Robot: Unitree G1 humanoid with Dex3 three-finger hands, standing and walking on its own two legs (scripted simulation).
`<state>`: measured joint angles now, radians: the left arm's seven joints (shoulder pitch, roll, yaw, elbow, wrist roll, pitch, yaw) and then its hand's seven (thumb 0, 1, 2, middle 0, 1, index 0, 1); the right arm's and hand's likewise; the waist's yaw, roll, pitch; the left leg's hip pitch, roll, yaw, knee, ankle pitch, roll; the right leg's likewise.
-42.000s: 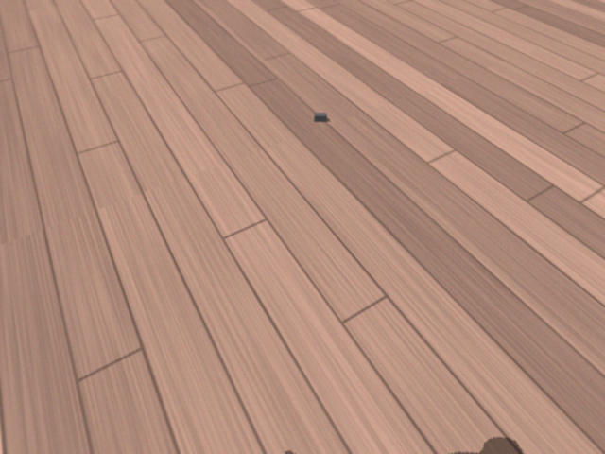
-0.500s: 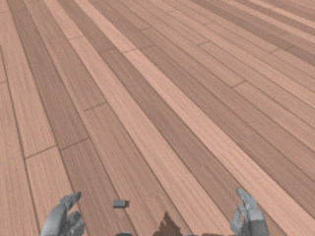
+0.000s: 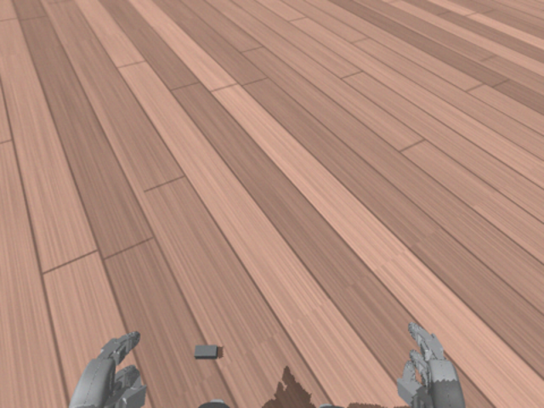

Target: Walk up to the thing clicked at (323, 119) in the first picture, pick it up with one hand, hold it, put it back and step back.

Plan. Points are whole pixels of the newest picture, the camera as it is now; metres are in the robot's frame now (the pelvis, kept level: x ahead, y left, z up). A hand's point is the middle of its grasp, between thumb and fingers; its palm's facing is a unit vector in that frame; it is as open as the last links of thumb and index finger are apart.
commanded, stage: stand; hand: left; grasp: from above
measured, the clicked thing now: (206, 352) +0.39 +0.19 -0.69
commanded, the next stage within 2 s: none
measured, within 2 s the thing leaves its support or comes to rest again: neither
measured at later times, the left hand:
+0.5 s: hand out of the picture +0.06 +0.24 -0.11, palm faces +0.05 -0.95 -0.32, open 7.4 cm
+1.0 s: hand out of the picture +0.03 +0.24 -0.10, palm faces +0.04 -0.94 -0.33, open 7.3 cm
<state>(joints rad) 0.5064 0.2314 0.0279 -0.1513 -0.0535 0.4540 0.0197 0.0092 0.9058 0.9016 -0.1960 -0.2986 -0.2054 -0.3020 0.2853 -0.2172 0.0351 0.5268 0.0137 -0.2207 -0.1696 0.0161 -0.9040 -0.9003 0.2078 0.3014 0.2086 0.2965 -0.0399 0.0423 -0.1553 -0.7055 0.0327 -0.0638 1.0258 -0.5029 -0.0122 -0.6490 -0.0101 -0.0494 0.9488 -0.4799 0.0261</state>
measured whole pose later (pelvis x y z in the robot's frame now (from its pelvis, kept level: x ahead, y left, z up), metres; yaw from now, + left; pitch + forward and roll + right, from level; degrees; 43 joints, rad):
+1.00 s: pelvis -0.01 +0.00 +0.07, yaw +1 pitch -4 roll +0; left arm 0.17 0.29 0.04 1.14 0.03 0.00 0.02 0.00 0.91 0.90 -0.20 -0.30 -0.21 -0.30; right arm 0.16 -0.29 -0.03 1.12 -0.02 0.00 -0.01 0.01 -0.91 -0.90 0.21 0.30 0.21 0.30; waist 0.01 0.01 0.07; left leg -0.12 0.00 -0.04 0.38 -0.19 0.00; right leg -0.09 -0.05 -0.04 0.36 -0.20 0.03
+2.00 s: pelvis +0.00 -0.02 +0.07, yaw +1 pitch -3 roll +0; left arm 0.10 0.32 0.03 1.14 0.02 -0.01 0.00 0.00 0.90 0.90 -0.20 -0.30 -0.21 -0.30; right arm 0.11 -0.33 0.00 1.14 -0.01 -0.01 -0.01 0.01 -0.91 -0.90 0.21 0.30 0.21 0.30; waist 0.00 0.01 0.06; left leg -0.10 0.03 -0.04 0.32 -0.17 -0.04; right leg -0.08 -0.02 -0.05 0.33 -0.19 0.00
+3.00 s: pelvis -0.06 +0.03 +0.05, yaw +1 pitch -1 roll -1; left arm 0.00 0.41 0.07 0.89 0.00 0.06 0.03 0.00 0.91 0.90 -0.20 -0.30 -0.21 -0.30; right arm 0.15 -0.35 -0.04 0.95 -0.02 0.03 0.00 0.01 -0.91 -0.90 0.21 0.30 0.21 0.30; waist -0.03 -0.06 0.22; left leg -0.29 -0.03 -0.02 0.59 -0.28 0.05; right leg -0.45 0.11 0.17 1.10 -0.54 -0.02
